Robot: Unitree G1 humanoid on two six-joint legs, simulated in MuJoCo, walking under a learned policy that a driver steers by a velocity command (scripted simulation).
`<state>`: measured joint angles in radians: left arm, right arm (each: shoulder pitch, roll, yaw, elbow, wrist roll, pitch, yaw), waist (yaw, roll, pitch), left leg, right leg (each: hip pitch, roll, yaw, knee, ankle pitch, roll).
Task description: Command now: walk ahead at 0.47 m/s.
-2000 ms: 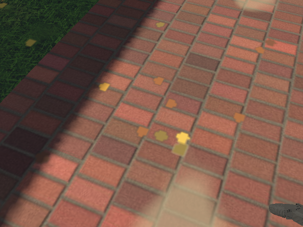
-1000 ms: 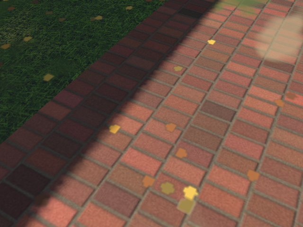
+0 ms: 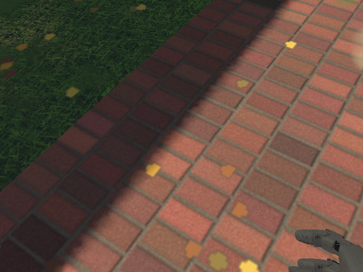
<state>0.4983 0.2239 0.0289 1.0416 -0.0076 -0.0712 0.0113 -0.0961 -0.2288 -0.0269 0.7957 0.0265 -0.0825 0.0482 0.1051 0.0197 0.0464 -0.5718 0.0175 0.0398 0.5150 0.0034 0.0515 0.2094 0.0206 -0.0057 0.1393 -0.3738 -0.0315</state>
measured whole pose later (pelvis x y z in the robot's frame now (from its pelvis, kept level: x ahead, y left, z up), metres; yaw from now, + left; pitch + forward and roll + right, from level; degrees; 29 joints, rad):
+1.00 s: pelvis +0.46 -0.07 +0.01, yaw -29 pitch +3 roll +1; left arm 0.20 0.31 0.08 0.68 -0.01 0.02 0.03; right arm 0.07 -0.30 -0.05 0.79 0.00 -0.02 -0.03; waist 0.03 0.02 0.03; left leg -0.57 0.01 -0.13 0.77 -0.23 -0.09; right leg -0.32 0.12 0.15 0.48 -0.19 -0.07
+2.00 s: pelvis +0.49 -0.09 +0.01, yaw -65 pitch +2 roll +1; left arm 0.18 0.32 0.08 0.59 -0.02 0.05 0.02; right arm 0.09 -0.30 -0.08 0.72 0.01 -0.01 0.00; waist 0.02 -0.01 0.04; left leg -0.32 -0.05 -0.09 0.59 -0.33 -0.05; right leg -0.32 0.12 0.24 0.52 -0.21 -0.03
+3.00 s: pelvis +0.47 -0.08 +0.01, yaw -77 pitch -2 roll +0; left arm 0.18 0.25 0.04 0.84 0.01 0.02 0.02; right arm 0.22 -0.25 -0.02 0.85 -0.01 -0.01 -0.02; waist -0.01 0.00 0.04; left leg -0.19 0.03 0.01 0.51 -0.29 -0.02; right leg -0.20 0.02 0.04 0.51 -0.27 0.00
